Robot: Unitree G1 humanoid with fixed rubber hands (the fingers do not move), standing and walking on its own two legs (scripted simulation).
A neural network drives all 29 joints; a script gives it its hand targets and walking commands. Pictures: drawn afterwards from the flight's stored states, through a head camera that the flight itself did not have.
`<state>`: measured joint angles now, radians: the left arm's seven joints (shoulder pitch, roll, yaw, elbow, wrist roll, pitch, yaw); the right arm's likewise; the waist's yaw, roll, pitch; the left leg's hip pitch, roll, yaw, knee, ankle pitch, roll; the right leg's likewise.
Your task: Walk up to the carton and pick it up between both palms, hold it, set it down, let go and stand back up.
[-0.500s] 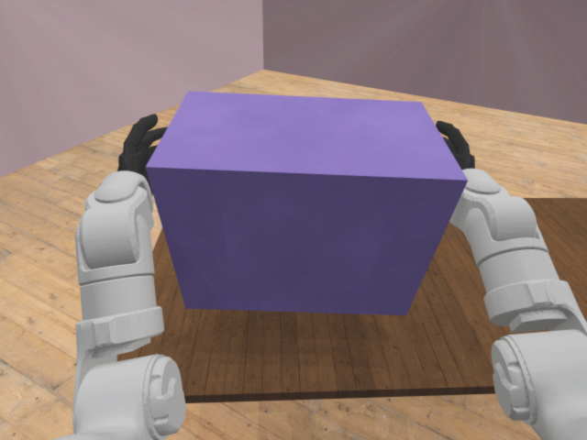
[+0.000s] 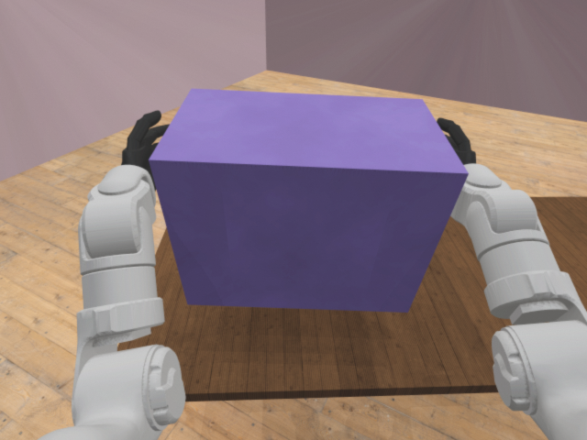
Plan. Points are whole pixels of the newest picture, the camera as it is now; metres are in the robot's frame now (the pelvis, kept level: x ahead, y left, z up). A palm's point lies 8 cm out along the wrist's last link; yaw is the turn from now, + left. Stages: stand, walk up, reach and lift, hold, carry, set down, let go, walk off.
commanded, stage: hold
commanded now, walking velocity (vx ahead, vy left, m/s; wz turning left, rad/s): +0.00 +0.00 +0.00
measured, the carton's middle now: (302, 203) +0.37 +0.00 +0.20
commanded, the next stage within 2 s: none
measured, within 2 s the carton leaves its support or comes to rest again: neither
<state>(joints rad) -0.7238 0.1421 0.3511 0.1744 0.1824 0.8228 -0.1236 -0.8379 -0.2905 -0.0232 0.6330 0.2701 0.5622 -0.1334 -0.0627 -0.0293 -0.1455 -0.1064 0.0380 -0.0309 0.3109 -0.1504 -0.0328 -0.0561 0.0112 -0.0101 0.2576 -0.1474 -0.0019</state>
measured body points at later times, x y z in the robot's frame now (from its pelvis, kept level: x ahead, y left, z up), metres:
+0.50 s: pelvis +0.00 +0.00 +0.00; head -0.08 +0.02 +0.44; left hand +0.37 +0.20 +0.26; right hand +0.38 -0.21 +0.25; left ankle +0.02 +0.14 -0.75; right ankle +0.00 -0.12 -0.75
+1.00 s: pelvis +0.01 +0.00 +0.00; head -0.07 +0.02 +0.44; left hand +0.37 +0.20 +0.26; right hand +0.39 -0.20 +0.25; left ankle +0.02 +0.14 -0.75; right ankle +0.00 -0.12 -0.75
